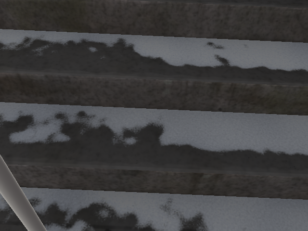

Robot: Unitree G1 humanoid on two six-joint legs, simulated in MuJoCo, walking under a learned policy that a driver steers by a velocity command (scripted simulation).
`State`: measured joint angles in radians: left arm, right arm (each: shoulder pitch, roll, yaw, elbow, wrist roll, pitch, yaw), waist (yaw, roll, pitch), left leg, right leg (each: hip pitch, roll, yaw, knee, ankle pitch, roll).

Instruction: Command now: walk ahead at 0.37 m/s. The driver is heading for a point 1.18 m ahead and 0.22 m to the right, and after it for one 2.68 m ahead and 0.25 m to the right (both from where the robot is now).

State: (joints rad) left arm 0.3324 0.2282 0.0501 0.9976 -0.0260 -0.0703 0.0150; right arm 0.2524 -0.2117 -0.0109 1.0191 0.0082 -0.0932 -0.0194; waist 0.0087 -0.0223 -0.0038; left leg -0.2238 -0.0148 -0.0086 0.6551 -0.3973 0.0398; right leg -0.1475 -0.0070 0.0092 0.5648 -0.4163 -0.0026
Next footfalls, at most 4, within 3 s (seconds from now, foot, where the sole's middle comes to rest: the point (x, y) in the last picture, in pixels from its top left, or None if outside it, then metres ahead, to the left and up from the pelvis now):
0.52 right None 0.43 -0.15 -0.60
1.12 left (156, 139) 0.76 0.02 -0.43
1.66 right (205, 63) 1.05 -0.18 -0.27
2.18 left None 1.36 -0.14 -0.10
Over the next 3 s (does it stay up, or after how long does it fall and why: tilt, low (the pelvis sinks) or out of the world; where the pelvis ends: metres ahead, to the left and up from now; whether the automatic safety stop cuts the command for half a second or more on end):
stays up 1.62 -0.38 0.66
